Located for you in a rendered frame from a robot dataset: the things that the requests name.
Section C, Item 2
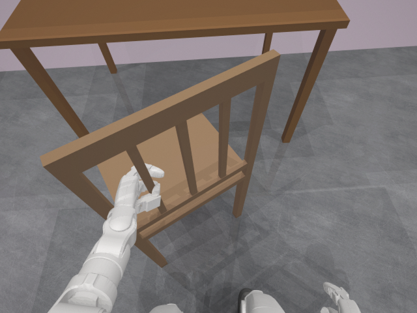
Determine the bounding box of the robot right thigh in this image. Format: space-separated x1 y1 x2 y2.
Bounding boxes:
240 293 285 313

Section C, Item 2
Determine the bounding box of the robot right foot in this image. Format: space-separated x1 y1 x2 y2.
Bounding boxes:
238 288 252 313

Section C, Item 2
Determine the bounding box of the robot left forearm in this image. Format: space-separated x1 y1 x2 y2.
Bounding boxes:
48 205 137 313

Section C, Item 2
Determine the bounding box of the table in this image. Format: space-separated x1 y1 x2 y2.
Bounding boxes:
0 0 350 143

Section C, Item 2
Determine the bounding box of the robot right hand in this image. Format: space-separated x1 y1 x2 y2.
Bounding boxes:
321 282 361 313

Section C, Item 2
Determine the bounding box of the chair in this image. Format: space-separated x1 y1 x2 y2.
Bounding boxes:
40 49 280 268

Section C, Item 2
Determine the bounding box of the robot left hand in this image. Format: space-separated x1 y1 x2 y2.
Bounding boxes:
114 163 164 214

